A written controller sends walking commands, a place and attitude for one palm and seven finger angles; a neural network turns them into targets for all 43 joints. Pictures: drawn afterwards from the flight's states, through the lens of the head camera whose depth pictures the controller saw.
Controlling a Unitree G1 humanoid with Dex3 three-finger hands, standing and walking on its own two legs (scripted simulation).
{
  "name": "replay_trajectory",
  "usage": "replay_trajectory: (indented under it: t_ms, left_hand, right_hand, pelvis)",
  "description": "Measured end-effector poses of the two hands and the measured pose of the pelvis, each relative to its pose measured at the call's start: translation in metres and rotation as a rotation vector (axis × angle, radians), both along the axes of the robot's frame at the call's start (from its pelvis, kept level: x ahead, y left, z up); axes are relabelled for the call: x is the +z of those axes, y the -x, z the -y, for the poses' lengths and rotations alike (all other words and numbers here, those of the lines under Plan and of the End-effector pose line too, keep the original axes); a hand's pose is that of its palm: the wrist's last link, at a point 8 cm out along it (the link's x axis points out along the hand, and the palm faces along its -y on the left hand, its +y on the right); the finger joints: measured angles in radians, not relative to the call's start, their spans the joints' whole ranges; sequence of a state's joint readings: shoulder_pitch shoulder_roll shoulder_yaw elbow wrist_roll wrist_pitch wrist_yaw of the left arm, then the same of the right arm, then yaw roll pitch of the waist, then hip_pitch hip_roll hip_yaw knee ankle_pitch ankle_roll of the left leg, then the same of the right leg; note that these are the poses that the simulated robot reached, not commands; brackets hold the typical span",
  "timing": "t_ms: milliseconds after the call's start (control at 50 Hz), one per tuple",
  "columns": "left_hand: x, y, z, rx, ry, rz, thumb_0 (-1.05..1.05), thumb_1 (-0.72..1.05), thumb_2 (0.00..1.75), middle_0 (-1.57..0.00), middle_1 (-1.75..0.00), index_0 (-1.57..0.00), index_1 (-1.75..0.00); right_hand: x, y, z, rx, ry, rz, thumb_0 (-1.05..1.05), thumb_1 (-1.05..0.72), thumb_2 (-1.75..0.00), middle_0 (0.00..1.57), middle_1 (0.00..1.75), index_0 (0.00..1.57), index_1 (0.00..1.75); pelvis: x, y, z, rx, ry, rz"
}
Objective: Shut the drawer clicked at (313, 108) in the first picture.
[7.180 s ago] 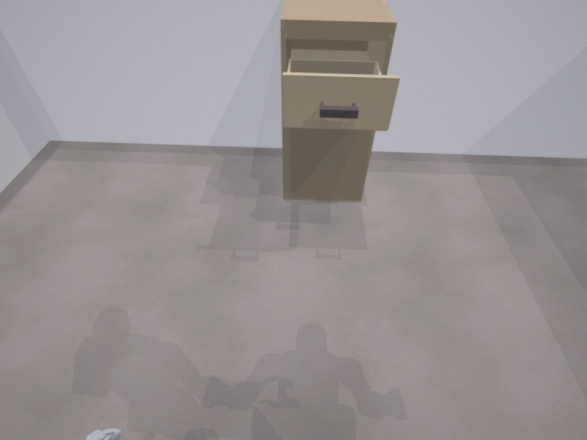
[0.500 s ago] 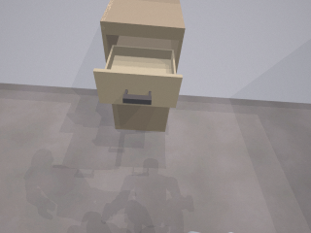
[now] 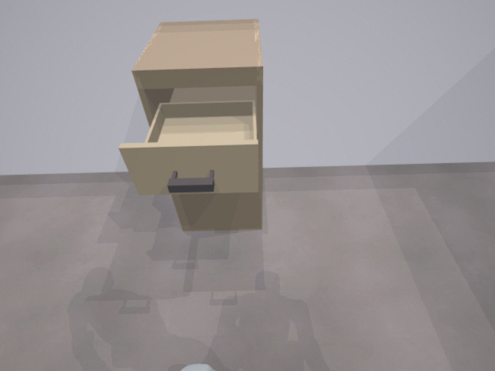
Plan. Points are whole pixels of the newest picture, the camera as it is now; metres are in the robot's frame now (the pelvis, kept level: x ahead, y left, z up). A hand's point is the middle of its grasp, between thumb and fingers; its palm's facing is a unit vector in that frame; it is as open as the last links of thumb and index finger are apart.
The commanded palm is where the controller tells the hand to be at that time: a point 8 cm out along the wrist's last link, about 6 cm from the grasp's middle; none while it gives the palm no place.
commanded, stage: take the last steps up to it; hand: left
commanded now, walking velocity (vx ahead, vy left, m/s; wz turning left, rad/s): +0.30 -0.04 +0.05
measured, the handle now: (192, 179) +0.60 +0.18 -0.08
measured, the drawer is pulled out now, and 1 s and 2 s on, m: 0.30 0.30 0.30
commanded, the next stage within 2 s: come to a stop and stand still in 0.72 s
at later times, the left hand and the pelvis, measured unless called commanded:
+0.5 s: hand out of the picture +0.12 +0.19 -0.19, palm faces +0.08 -0.99 -0.14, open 7.4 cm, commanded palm none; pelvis +0.18 +0.04 -0.01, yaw -2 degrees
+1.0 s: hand (208, 257) +0.41 +0.12 -0.17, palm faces +0.00 -0.97 -0.25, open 7.3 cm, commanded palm none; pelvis +0.31 -0.05 -0.01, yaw +0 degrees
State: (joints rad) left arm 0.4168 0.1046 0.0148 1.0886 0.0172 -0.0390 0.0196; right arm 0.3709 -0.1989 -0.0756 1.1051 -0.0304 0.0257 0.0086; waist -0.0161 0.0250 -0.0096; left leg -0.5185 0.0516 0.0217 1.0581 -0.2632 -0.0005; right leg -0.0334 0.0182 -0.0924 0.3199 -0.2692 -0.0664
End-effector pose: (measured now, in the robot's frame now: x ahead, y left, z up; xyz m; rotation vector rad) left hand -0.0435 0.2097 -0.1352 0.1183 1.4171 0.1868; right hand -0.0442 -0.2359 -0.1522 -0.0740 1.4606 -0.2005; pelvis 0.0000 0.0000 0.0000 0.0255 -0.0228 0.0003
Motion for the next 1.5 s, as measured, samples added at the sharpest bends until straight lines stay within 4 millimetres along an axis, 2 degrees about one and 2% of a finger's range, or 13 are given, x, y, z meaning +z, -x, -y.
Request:
replay_trajectory:
  t_ms: [100, 220, 320, 380, 460, 620, 740, 860, 980, 1100, 1240, 1340, 1500]
  left_hand:
    - [-0.001, 0.022, 0.023, 0.059, 0.041, -0.114, 0.0, 0.9, 0.9, -0.2, -0.29, -0.2, -0.3]
    - [-0.003, 0.025, 0.037, 0.121, 0.084, -0.227, 0.0, 0.9, 0.9, -0.2, -0.29, -0.2, -0.3]
    - [-0.014, 0.005, 0.029, 0.149, 0.113, -0.305, 0.0, 0.9, 0.9, -0.21, -0.29, -0.2, -0.3]
    - [-0.024, -0.027, 0.013, 0.128, 0.118, -0.305, 0.0, 0.9, 0.9, -0.21, -0.3, -0.2, -0.3]
    - [-0.029, -0.108, -0.018, 0.066, 0.082, -0.176, 0.0, 0.9, 0.9, -0.2, -0.29, -0.2, -0.3]
    - [-0.016, -0.289, -0.048, -0.029, 0.01, 0.167, 0.0, 0.92, 0.9, -0.2, -0.29, -0.19, -0.3]
    - [-0.002, -0.385, -0.035, -0.107, -0.023, 0.261, 0.0, 0.92, 0.9, -0.2, -0.29, -0.19, -0.3]
    - [-0.007, -0.45, 0.004, -0.183, -0.056, 0.291, 0.0, 0.91, 0.9, -0.2, -0.29, -0.19, -0.3]
    - [-0.001, -0.448, 0.038, -0.138, -0.05, 0.251, 0.0, 0.91, 0.9, -0.2, -0.29, -0.2, -0.3]
    - [0.008, -0.435, 0.03, -0.09, -0.092, 0.233, -0.02, 0.93, 0.9, -0.21, -0.3, -0.2, -0.3]
    - [0.004, -0.391, 0.005, -0.04, -0.102, 0.184, -0.01, 0.91, 0.9, -0.21, -0.3, -0.2, -0.3]
    - [-0.011, -0.353, -0.019, -0.004, -0.076, 0.143, 0.0, 0.9, 0.9, -0.21, -0.3, -0.2, -0.3]
    - [-0.021, -0.3, -0.033, 0.045, -0.001, 0.029, 0.0, 0.91, 0.9, -0.2, -0.29, -0.19, -0.3]
  right_hand:
    - [-0.003, -0.06, 0.0, 0.041, -0.001, 0.044, 0.01, -0.91, -0.9, 0.2, 0.3, 0.19, 0.3]
    - [-0.006, -0.168, -0.021, 0.12, -0.017, 0.16, 0.01, -0.91, -0.9, 0.2, 0.3, 0.19, 0.3]
    - [-0.007, -0.27, -0.054, 0.181, -0.019, 0.316, 0.01, -0.91, -0.9, 0.2, 0.3, 0.19, 0.3]
    - [-0.003, -0.304, -0.067, 0.172, -0.01, 0.396, 0.0, -0.91, -0.9, 0.2, 0.3, 0.19, 0.3]
    - [0.009, -0.307, -0.069, 0.107, 0.005, 0.387, -0.01, -0.91, -0.9, 0.2, 0.3, 0.2, 0.3]
    - [0.023, -0.297, -0.026, 0.061, 0.097, 0.273, -0.05, -0.95, -0.9, 0.2, 0.3, 0.2, 0.3]
    - [0.008, -0.266, -0.014, 0.002, 0.05, 0.081, -0.02, -0.92, -0.9, 0.2, 0.3, 0.19, 0.3]
    - [-0.019, -0.249, 0.003, -0.069, -0.028, -0.089, 0.0, -0.91, -0.9, 0.2, 0.3, 0.19, 0.3]
    - [-0.02, -0.285, 0.022, -0.052, -0.04, -0.1, 0.0, -0.91, -0.9, 0.2, 0.3, 0.19, 0.3]
    - [-0.019, -0.339, 0.034, 0.01, -0.037, 0.003, 0.0, -0.91, -0.9, 0.2, 0.3, 0.19, 0.3]
    - [-0.008, -0.38, 0.037, 0.079, 0.007, 0.136, 0.0, -0.91, -0.9, 0.2, 0.3, 0.19, 0.3]
    - [0.004, -0.379, 0.024, 0.11, 0.054, 0.196, 0.0, -0.91, -0.9, 0.2, 0.3, 0.19, 0.3]
    - [0.015, -0.326, -0.023, 0.112, 0.05, 0.102, 0.0, -0.91, -0.9, 0.2, 0.3, 0.19, 0.3]
  pelvis:
    - [-0.003, -0.028, 0.002, 0.016, 0.012, -0.006]
    - [-0.01, -0.069, -0.006, 0.011, 0.021, -0.02]
    - [-0.024, -0.113, -0.022, 0.004, 0.026, -0.022]
    - [-0.028, -0.136, -0.031, -0.013, 0.023, -0.008]
    - [-0.017, -0.164, -0.035, -0.028, 0.018, 0.007]
    - [-0.004, -0.213, -0.028, -0.023, 0.015, 0.001]
    - [-0.006, -0.251, -0.006, -0.018, 0.008, -0.001]
    - [-0.024, -0.295, 0.03, -0.028, -0.002, 0.001]
    - [-0.015, -0.311, 0.046, -0.011, -0.005, 0.014]
    - [-0.009, -0.303, 0.049, -0.001, -0.022, 0.003]
    - [-0.009, -0.285, 0.036, 0.004, -0.024, -0.01]
    - [-0.012, -0.274, 0.016, -0.005, -0.004, -0.022]
    - [-0.003, -0.272, -0.004, 0.022, 0.027, -0.029]
